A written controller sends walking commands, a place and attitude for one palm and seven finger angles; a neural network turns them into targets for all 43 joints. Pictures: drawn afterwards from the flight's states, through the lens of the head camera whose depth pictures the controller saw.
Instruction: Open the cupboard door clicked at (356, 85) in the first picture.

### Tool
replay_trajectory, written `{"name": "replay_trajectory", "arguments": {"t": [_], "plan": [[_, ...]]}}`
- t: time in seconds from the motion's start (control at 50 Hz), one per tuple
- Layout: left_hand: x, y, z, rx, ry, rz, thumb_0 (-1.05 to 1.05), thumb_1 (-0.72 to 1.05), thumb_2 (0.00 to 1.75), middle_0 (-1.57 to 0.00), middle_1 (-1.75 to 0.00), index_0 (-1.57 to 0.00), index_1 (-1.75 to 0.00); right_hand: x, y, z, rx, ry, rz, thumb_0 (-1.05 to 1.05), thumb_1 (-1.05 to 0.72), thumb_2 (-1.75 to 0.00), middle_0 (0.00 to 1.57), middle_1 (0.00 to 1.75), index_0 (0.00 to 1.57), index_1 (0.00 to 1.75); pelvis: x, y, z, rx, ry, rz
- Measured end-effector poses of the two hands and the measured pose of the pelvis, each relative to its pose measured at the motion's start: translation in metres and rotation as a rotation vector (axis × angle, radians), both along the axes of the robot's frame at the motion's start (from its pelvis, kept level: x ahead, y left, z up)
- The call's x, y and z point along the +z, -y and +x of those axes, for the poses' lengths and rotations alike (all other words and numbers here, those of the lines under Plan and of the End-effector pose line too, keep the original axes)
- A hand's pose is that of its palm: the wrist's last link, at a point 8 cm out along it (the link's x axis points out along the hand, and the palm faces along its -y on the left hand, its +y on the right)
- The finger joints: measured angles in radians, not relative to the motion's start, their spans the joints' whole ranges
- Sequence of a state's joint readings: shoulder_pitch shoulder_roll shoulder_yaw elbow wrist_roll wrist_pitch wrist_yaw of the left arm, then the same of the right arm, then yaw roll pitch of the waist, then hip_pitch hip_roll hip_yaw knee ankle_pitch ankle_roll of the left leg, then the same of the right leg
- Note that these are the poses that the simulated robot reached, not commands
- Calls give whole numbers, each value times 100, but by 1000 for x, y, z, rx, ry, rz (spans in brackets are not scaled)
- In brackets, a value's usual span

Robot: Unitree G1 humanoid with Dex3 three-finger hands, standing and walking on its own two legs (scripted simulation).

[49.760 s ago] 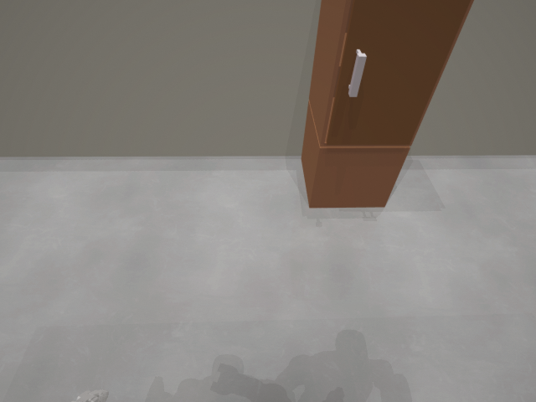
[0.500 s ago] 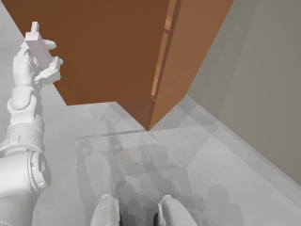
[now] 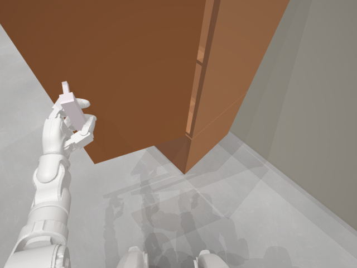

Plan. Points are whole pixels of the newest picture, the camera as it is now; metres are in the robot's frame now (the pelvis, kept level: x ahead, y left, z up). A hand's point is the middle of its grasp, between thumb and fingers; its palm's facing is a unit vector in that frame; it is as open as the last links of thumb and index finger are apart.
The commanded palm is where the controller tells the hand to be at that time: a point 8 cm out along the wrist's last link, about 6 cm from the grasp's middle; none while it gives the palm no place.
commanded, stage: pull the door open along its arc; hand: left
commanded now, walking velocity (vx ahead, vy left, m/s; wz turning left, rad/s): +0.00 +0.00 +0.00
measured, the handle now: (77, 111) +0.46 +0.22 +0.05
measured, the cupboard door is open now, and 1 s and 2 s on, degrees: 67 99 100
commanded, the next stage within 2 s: open thumb and fingers to let go in 0.70 s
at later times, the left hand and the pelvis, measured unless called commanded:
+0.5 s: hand (128, 168) +0.32 +0.09 +0.05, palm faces +0.49 -0.87 -0.01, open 6.6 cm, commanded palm +0.25 +0.13 +0.04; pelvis -0.01 -0.03 +0.00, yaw +4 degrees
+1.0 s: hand (145, 180) +0.29 +0.06 +0.04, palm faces +0.47 -0.88 -0.03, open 6.9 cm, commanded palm +0.24 +0.10 +0.04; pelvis +0.00 -0.05 +0.00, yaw +6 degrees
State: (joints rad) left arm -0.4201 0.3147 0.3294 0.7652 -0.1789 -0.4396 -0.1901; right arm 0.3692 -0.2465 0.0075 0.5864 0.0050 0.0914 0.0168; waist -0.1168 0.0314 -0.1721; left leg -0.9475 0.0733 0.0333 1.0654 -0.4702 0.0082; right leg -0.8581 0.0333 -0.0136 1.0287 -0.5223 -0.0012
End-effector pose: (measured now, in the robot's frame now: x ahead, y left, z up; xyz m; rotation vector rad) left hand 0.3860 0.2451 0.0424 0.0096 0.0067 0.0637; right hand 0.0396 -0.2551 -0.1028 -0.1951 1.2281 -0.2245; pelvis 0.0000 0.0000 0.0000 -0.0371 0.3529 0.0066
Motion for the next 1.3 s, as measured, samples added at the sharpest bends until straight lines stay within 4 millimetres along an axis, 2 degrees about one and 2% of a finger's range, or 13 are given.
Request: {"name": "replay_trajectory", "arguments": {"t": [0.06,0.2,0.32,0.46,0.6,0.7,0.82,1.0,1.1,1.3], "plan": [[-1,12,-20,25,6,-24,1,65,70,-32,-132,-32,-132,4,0,22,27,67,3,1,-90,-90,20,30,20,30,3,1,2,-1,16,5],[-2,48,-61,254,23,-91,3,63,73,-31,-132,-34,-128,7,-9,75,139,213,35,1,-90,-90,20,30,20,30,2,7,-2,12,42,20],[0,78,-84,412,25,-58,2,63,76,-32,-130,-32,-128,5,-17,104,226,279,68,1,-90,-90,20,30,20,30,-2,17,-7,35,61,30],[3,106,-105,456,15,8,2,65,76,-31,-129,-30,-130,0,-15,109,252,293,96,1,-90,-90,20,30,20,30,-2,30,-9,53,84,39],[5,135,-127,434,-16,-16,3,64,74,-29,-130,-31,-131,2,-1,103,249,287,89,1,-90,-90,20,30,20,30,3,41,-6,63,105,51],[7,156,-141,390,-30,-9,3,64,72,-27,-130,-30,-132,5,8,107,254,316,82,1,-90,-90,20,30,20,30,5,46,-3,67,110,60],[7,156,-140,414,-38,2,3,65,74,-27,-126,-27,-132,10,9,124,275,371,76,1,-90,-90,20,30,20,30,4,51,2,76,106,63],[5,148,-136,424,-26,10,2,55,74,-35,-130,-33,-132,5,-1,146,307,375,81,1,-90,-90,20,30,19,30,1,48,5,86,87,63],[5,144,-137,410,-33,3,1,35,66,-35,-128,-34,-129,7,-10,148,308,376,89,1,-90,-90,20,30,20,30,2,44,6,86,87,61],[4,141,-136,379,-23,5,1,-23,42,-32,-122,-33,-122,8,-21,141,300,371,81,1,-90,-90,20,30,20,30,0,32,3,81,89,44]]}}
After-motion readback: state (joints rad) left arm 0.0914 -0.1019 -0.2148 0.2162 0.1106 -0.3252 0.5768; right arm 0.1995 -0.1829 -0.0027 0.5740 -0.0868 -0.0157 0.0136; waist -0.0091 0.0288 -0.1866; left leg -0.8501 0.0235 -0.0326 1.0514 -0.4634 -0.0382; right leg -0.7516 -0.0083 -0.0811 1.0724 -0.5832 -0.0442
